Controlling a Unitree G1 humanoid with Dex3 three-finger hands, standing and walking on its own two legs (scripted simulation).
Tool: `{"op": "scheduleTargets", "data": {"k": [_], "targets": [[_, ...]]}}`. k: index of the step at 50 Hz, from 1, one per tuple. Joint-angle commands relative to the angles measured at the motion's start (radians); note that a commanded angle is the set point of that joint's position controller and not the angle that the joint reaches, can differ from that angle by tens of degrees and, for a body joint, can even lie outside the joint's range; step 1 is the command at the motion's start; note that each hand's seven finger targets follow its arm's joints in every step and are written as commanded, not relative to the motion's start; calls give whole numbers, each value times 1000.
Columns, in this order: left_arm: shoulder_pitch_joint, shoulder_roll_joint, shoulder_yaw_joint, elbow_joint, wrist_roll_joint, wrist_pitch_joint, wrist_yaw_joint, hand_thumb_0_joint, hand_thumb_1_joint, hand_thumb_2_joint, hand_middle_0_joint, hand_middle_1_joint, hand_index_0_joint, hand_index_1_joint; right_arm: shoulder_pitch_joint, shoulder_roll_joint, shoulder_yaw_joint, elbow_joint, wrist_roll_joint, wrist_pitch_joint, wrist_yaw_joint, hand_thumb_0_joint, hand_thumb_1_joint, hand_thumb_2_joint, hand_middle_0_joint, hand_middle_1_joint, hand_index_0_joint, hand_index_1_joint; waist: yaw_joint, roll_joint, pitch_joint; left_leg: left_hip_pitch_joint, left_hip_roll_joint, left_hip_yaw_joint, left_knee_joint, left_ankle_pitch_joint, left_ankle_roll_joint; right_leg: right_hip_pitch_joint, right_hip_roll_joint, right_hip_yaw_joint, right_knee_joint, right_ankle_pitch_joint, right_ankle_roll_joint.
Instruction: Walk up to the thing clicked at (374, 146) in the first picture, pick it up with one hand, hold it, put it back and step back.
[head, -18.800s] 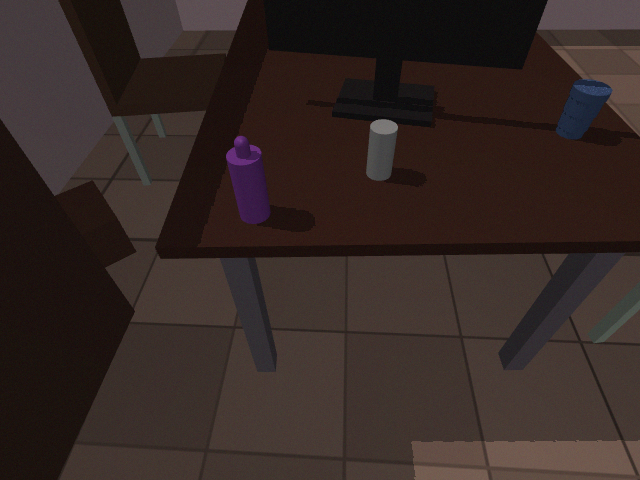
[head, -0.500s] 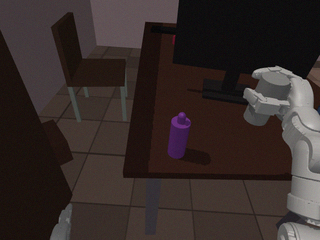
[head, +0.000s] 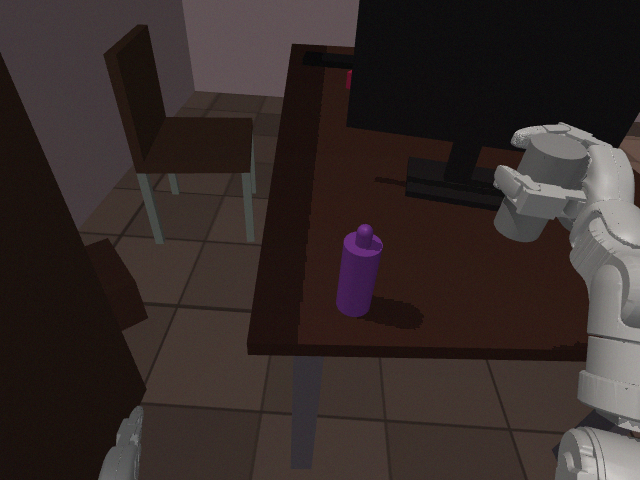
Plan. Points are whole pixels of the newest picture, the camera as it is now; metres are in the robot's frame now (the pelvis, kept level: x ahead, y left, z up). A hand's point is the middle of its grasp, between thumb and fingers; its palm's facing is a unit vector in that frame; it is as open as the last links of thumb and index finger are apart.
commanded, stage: crouch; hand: right
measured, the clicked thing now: (535, 190) +0.36 -0.21 +0.26
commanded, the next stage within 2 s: lower in 1.52 s
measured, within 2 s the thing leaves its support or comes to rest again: neither
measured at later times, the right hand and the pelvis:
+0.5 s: hand (503, 205) +0.43 -0.22 +0.19, palm faces +0.31 +0.95 +0.00, open 7.0 cm; pelvis -0.01 +0.00 +0.00, yaw +2 degrees
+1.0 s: hand (498, 207) +0.49 -0.25 +0.14, palm faces +0.31 +0.95 +0.00, open 7.0 cm; pelvis +0.01 -0.01 -0.01, yaw +2 degrees
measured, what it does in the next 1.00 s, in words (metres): stands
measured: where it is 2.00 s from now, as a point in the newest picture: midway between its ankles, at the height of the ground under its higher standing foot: outside the picture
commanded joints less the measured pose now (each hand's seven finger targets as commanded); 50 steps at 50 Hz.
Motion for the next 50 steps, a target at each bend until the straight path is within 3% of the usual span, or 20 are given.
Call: {"op": "scheduleTargets", "data": {"k": [1,8,12,13,15,17,19,21,22,24,26,27,28,33,35,40,43,47,49,50], "targets": [[-132,124,43,-192,-7,-56,12,0,-538,42,-48,-53,-54,-47,-485,-220,-52,-173,11,-93,7,0,-479,-1298,1360,1426,1384,1426,4,101,-189,-46,-25,38,-104,198,-1,136,36,-35,-43,135,-45],[-130,122,42,-179,1,-64,21,0,-535,38,-46,-50,-54,-43,-528,-224,-39,-20,-11,-135,-3,0,-457,-1277,1340,1405,1365,1405,18,98,-139,-89,-25,32,-117,119,0,118,30,-36,-60,51,-45],[-102,102,20,-180,8,-76,21,0,-542,45,-48,-49,-51,-45,-632,-276,-55,71,-36,-223,-10,0,-449,-1295,1357,1423,1383,1423,30,62,-191,-93,-24,24,-100,151,1,124,25,-37,-43,70,-42],[-96,95,15,-172,8,-81,20,0,-542,46,-48,-50,-51,-46,-617,-251,-42,133,-37,-243,-6,0,-464,-1301,1365,1429,1389,1429,38,68,-184,-103,-28,25,-96,161,1,123,21,-36,-41,78,-42],[-85,151,73,-165,12,-89,24,0,-548,51,-51,-52,-52,-51,-669,-309,-72,135,-46,-302,-10,0,-472,-1315,1365,1436,1392,1436,45,47,-221,-110,-28,20,-87,161,4,125,19,-34,-36,71,-40],[-87,121,44,-155,15,-95,16,0,-550,54,-51,-53,-51,-53,-694,-303,-53,183,-57,-361,-7,0,-486,-1309,1366,1430,1391,1430,39,24,-231,-104,-29,18,-79,168,8,114,18,-34,-31,82,-37],[-95,124,54,-154,12,-100,16,0,-555,60,-54,-54,-51,-56,-728,-352,-80,195,-59,-416,-6,0,-479,-1315,1364,1433,1390,1433,38,3,-255,-110,-31,13,-73,163,10,114,15,-32,-24,77,-36],[-115,92,19,-187,13,-110,13,0,-556,62,-53,-54,-50,-57,-717,-323,-57,264,-62,-463,3,0,-498,-1313,1372,1433,1395,1433,43,33,-282,-99,-33,11,-69,175,7,106,14,-35,-13,86,-40],[-98,112,43,-151,16,-104,16,0,-560,64,-54,-54,-50,-59,-754,-380,-84,255,-68,-491,0,0,-486,-1324,1370,1440,1396,1440,44,7,-294,-108,-31,5,-67,174,9,98,15,-35,-10,82,-39],[-138,95,17,-180,15,-109,16,0,-557,63,-53,-53,-50,-57,-736,-375,-81,352,-67,-526,5,0,-504,-1311,1374,1431,1396,1431,44,17,-284,-108,-33,4,-68,154,8,73,13,-34,-6,62,-40],[-120,116,45,-148,18,-107,16,0,-556,60,-53,-51,-50,-55,-758,-411,-98,383,-73,-567,8,0,-487,-1329,1379,1449,1405,1449,57,-8,-313,-111,-31,-4,-59,186,6,70,16,-37,5,86,-40],[-137,117,37,-177,19,-106,18,0,-561,64,-53,-51,-48,-57,-790,-436,-109,382,-78,-591,8,0,-492,-1321,1377,1441,1402,1441,58,4,-343,-101,-30,-7,-51,203,5,70,17,-36,15,104,-41],[-134,98,13,-185,21,-108,17,0,-558,60,-52,-50,-48,-54,-774,-382,-68,440,-83,-602,16,0,-485,-1315,1373,1436,1397,1436,69,16,-352,-111,-34,-5,-43,228,4,81,14,-37,23,128,-41],[-116,78,-14,-192,21,-97,6,0,-555,56,-53,-49,-50,-52,-768,-428,-91,584,-86,-691,36,0,-471,-1336,1374,1453,1403,1453,83,15,-337,-135,-39,-1,-37,228,2,31,12,-36,33,125,-42],[-75,114,25,-171,23,-85,10,0,-551,50,-53,-49,-53,-49,-790,-478,-116,601,-90,-721,36,0,-473,-1330,1364,1443,1393,1443,95,13,-348,-157,-39,-5,-29,230,2,34,14,-39,41,121,-44],[-35,68,-28,-195,23,-67,-6,0,-552,52,-55,-51,-54,-51,-794,-460,-98,674,-89,-791,51,0,-475,-1311,1343,1418,1371,1418,106,-3,-353,-185,-51,5,-13,249,6,27,6,-31,57,153,-39],[-24,111,15,-200,25,-54,-5,0,-549,50,-54,-50,-54,-50,-811,-514,-118,686,-94,-828,58,0,-501,-1293,1342,1402,1365,1402,113,-48,-421,-193,-46,-1,8,313,7,61,6,-32,96,244,-37],[-56,72,-26,-212,22,-37,-10,0,-550,52,-54,-51,-53,-51,-828,-513,-121,696,-91,-865,67,0,-506,-1297,1347,1406,1369,1406,98,-73,-435,-194,-52,5,18,307,11,47,0,-25,104,262,-33],[-79,73,-37,-241,25,-34,-11,0,-557,59,-56,-52,-52,-55,-816,-473,-93,744,-91,-876,78,0,-520,-1297,1348,1403,1369,1403,115,-63,-439,-215,-57,7,20,291,13,47,-5,-19,113,265,-30],[-88,105,-13,-256,26,-34,-8,0,-557,57,-55,-51,-52,-55,-807,-482,-97,761,-91,-880,80,0,-537,-1297,1349,1402,1368,1402,123,-52,-461,-218,-61,11,22,292,12,54,-8,-16,114,273,-29]]}}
